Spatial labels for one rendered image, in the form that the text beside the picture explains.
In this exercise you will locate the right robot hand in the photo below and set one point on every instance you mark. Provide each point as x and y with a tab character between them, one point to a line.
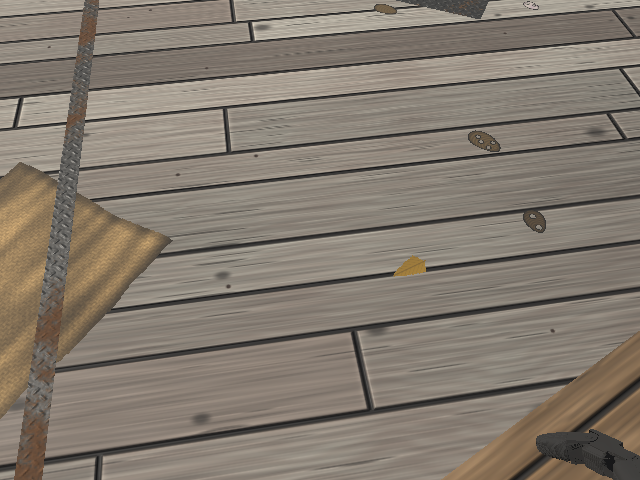
599	452

